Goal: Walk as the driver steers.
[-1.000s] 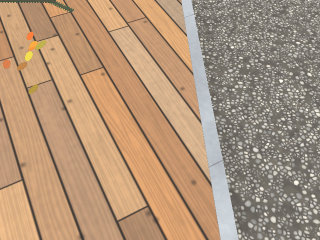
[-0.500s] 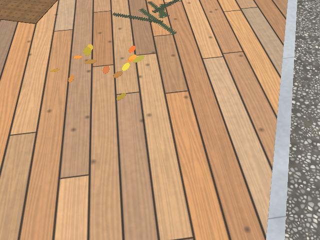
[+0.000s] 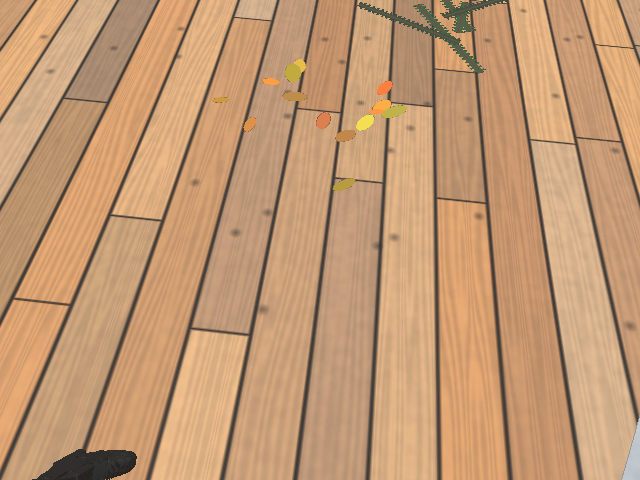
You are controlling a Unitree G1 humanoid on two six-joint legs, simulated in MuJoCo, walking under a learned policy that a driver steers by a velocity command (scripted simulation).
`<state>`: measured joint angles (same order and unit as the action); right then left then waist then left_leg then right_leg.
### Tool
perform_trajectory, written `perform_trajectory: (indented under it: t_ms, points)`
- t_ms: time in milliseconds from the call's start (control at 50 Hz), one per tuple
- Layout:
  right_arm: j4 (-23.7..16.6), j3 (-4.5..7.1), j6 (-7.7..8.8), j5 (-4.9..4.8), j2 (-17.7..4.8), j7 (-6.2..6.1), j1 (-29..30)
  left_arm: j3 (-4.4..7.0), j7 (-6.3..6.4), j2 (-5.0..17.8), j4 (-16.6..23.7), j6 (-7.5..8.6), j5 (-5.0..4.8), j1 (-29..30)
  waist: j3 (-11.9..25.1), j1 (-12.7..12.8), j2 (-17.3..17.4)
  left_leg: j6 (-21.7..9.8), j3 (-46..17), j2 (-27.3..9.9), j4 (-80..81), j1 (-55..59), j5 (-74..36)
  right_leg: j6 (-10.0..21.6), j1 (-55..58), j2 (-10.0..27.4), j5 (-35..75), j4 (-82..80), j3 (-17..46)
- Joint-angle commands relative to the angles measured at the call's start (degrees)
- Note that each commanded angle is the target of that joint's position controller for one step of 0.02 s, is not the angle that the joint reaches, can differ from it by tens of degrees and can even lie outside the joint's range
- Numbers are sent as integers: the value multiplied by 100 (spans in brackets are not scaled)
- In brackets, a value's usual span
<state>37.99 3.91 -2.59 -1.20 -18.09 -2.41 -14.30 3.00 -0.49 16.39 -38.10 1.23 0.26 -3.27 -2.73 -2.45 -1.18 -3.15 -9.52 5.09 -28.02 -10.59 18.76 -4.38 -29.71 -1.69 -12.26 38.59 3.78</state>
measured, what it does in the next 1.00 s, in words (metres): walks ahead: right foot, then left foot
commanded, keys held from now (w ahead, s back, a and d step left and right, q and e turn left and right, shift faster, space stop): q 0.02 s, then no key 0.62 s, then w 0.36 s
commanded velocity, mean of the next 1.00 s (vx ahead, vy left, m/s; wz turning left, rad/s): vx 0.10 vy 0.00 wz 0.15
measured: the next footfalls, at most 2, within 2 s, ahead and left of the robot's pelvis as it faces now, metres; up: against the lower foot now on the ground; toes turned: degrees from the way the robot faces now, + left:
right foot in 0.06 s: +0.14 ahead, -0.11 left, +0.00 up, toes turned +7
left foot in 0.40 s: +0.07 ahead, +0.13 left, +0.00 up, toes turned +3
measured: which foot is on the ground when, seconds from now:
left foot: down 0.00-0.08, up 0.10-0.38, down 0.40-0.90, up 0.92-1.00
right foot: up 0.00-0.04, down 0.06-1.00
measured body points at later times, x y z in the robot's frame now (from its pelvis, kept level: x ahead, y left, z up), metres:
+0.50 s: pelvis +0.05 +0.00 +0.00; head +0.06 +0.02 +0.45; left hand +0.15 +0.27 -0.12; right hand +0.20 -0.24 -0.11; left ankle +0.03 +0.13 -0.74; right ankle +0.10 -0.12 -0.74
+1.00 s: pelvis +0.16 -0.01 +0.00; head +0.16 -0.03 +0.45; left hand +0.18 +0.27 -0.11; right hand +0.27 -0.28 -0.13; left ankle +0.07 +0.13 -0.67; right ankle +0.13 -0.10 -0.74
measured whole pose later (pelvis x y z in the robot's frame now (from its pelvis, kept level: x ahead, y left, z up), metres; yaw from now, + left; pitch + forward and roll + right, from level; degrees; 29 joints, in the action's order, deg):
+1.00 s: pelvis +0.16 -0.01 +0.00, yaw +7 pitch +0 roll +1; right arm 46.9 3.0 3.2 -1.6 -16.4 -0.6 -17.5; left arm 2.5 -1.4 15.7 -49.6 5.7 -0.4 -18.5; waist -0.1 0.9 1.5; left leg -2.0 -3.0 0.4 -59.0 -20.6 22.4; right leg 3.6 -9.5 -1.6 -17.6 26.7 -2.2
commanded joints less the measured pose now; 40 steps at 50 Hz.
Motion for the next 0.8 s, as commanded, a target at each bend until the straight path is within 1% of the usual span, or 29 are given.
perform_trajectory:
  t_ms: [20,40,60,80,100,120,140,160,180,220,240,280,320,360,380,400,420,440,460,480,520,640,660,680,700,720,740,760,800]
  points:
    - [-435,254,41,-22,-943,-23,328,225,-25,651,457,145,-19,92,631,212,953,-678,-1548,-1291,-22,409,-3324,166,574,-157,66,-696,-18]
    - [-462,227,57,-34,-889,-24,492,247,-19,662,408,179,-3,-104,662,382,947,-551,-1512,-1161,-217,369,-3115,281,985,-112,629,-1253,-94]
    - [-489,175,102,3,-720,-19,445,284,18,801,410,220,74,-261,845,429,778,-335,-1386,-900,-582,115,-2807,489,1751,252,1726,-1591,103]
    - [-560,69,148,165,-393,-21,240,336,77,1150,477,216,173,-552,1447,405,-179,-35,-834,-403,-1770,-490,-1208,954,2960,1405,3751,-1475,1169]
    - [-490,65,147,107,-384,-45,-357,334,43,1200,314,151,264,-692,1621,73,-1554,374,-367,401,-2913,-1631,2368,2098,3507,2480,4591,-1584,2827]
    - [-252,201,126,135,-889,-44,-644,248,30,818,344,144,68,-617,1416,67,-962,640,-408,35,-3759,-1826,2357,2314,3166,2594,3557,-1727,3028]
    - [-157,278,70,65,-1063,-50,-337,184,39,609,390,140,25,-431,998,161,-583,766,-272,-87,-4177,-1962,1937,2096,2833,2217,2977,-1683,2293]
    - [-81,276,1,39,-960,-80,-212,156,42,560,393,110,43,-264,848,131,-343,828,-158,-146,-4191,-1948,1616,1868,2542,1853,2320,-1766,1795]
    - [-105,271,-53,53,-901,-93,-81,141,51,554,381,81,6,-115,638,148,-380,877,-143,-218,-4098,-1916,1346,1806,2230,1728,1910,-1887,1564]
    - [-93,160,-74,36,-527,-53,-57,105,74,518,320,35,57,23,559,72,-595,913,191,-272,-3432,-1413,985,1669,1780,1321,1623,-2063,941]
    - [-86,102,-55,46,-373,-40,-47,94,81,484,293,22,66,46,615,81,-707,919,357,-330,-2916,-1244,938,1654,1806,1231,1618,-2068,767]
    - [-105,9,-9,103,-207,-11,129,120,81,572,220,-7,42,-31,733,221,-866,887,561,-475,-1943,-859,884,1702,1924,1227,1691,-2011,670]
    - [-69,3,23,92,-269,30,202,154,80,719,137,-50,2,-213,827,352,-899,821,662,-500,-1208,-572,497,1771,2024,1329,1524,-1940,789]
    - [83,19,38,91,-296,75,-9,122,80,733,99,-88,-51,-166,800,205,-793,668,804,-454,-188,-46,-355,1669,1796,1306,1035,-1826,785]
    - [148,18,48,120,-297,99,-78,82,74,663,50,-86,-75,-223,733,138,-715,532,847,-415,390,320,-774,1500,1554,1220,716,-1777,722]
    - [84,22,59,191,-441,96,15,26,47,556,-48,-45,-57,-464,699,179,-497,350,514,-639,606,711,-1207,1156,1201,1108,317,-1734,657]
    - [-8,77,61,244,-814,55,36,-34,-7,423,-24,15,73,-562,748,348,247,63,-238,-1345,616,928,-1896,770,899,771,-198,-1243,262]
    - [128,28,74,253,-642,85,329,-91,-11,122,-5,38,111,-629,697,629,1224,-283,-348,-1450,694,-93,-705,420,1497,333,-565,-1245,-330]
    - [-4,-68,120,264,-261,131,592,-76,4,305,-55,30,160,-380,438,473,988,-234,-246,-1226,851,-478,113,263,1783,333,-252,-1182,-314]
    - [70,-105,161,311,-155,142,533,-49,8,363,-88,25,142,-293,323,418,856,-90,-152,-1095,890,-597,405,253,1838,324,-66,-1197,-315]
    - [158,-81,249,267,-312,142,428,-25,51,439,-207,-10,101,-436,98,398,676,55,-52,-972,802,-617,70,310,1789,366,165,-1231,-248]
    - [375,-119,296,203,-218,86,151,-28,92,384,-498,14,42,-599,191,326,321,65,113,-840,514,-271,-938,302,1802,418,601,-1272,-212]
    - [445,-113,283,190,-216,79,39,-36,104,351,-578,0,38,-677,330,301,339,28,131,-802,587,-184,-466,289,1838,323,223,-1189,-334]
    - [487,-81,261,159,-295,73,-31,-30,118,341,-628,-12,9,-675,261,248,432,-87,28,-819,714,-195,332,287,1672,157,-369,-952,-527]
    - [499,-25,242,128,-456,73,-111,-19,131,342,-630,-4,-28,-617,93,156,635,-291,-297,-997,957,-224,1344,296,1307,-3,-934,-567,-735]
    - [505,17,243,108,-597,76,-214,-9,135,350,-563,33,-65,-461,-175,44,862,-557,-838,-1354,1302,-212,2159,326,779,-58,-1195,-172,-815]
    - [529,49,275,87,-698,78,-305,-5,129,353,-468,99,-118,-296,-450,-44,1029,-817,-1375,-1705,1568,-234,2527,417,391,14,-1311,117,-734]
    - [565,57,334,63,-703,73,-359,3,108,361,-400,184,-164,-198,-628,-68,1107,-996,-1748,-1960,1701,-209,2451,544,103,177,-1394,364,-533]
    - [598,48,444,30,-597,78,-328,17,8,393,-374,350,-220,-246,-627,5,1135,-1095,-1811,-2147,1632,231,1725,797,-253,411,-1709,337,-320]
